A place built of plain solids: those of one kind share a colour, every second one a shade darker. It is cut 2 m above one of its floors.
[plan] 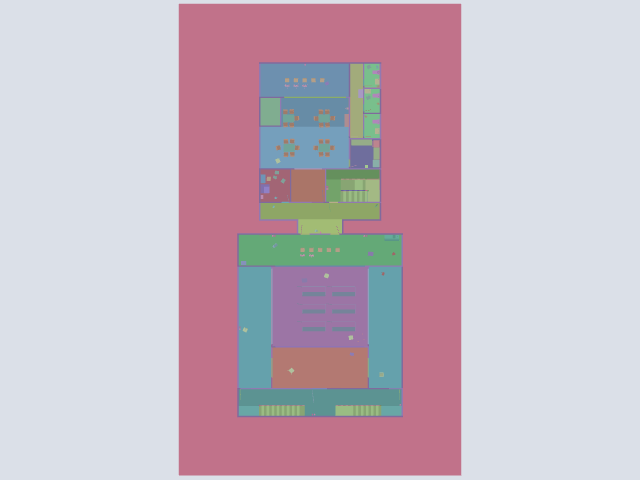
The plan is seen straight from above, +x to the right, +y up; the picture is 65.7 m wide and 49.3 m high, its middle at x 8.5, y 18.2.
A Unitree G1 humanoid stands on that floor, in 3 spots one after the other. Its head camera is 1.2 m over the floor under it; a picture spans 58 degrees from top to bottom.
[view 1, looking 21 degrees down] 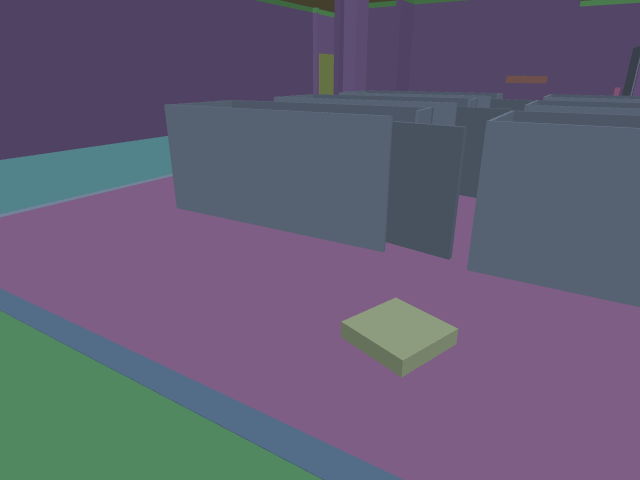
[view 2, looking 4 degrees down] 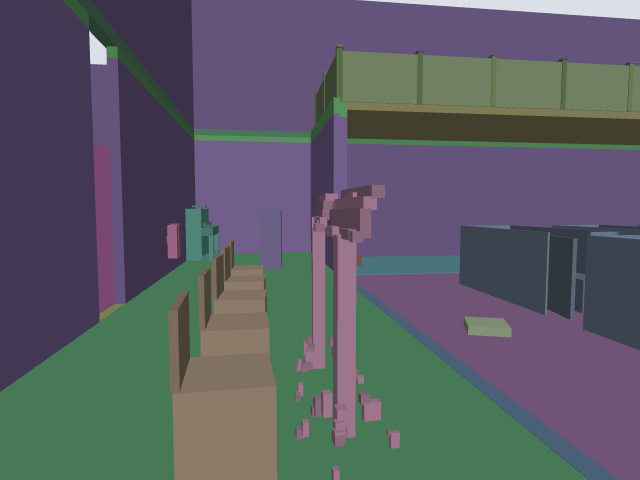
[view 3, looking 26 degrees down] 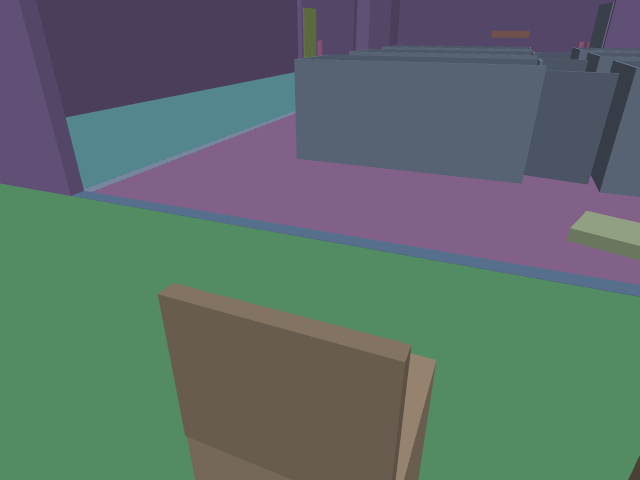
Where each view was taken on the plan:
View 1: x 8.51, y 16.45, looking -59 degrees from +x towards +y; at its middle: floor_chapel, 3.77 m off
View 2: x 4.72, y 17.02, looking -8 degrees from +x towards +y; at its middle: music_stand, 2.88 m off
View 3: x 10.04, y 17.86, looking -68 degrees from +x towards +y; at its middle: floor_gap_dais_step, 2.74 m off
